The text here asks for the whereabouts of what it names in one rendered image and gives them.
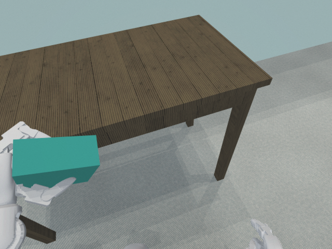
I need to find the table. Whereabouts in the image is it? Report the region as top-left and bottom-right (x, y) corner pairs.
(0, 15), (272, 244)

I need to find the sponge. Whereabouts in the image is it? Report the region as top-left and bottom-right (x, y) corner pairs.
(12, 135), (100, 188)

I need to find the left robot hand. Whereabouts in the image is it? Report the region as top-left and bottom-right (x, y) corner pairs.
(0, 121), (76, 207)

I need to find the robot left forearm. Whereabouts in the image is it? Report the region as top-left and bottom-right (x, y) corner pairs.
(0, 204), (26, 249)

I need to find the right robot hand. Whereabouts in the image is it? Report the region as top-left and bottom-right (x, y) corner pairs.
(246, 218), (283, 249)

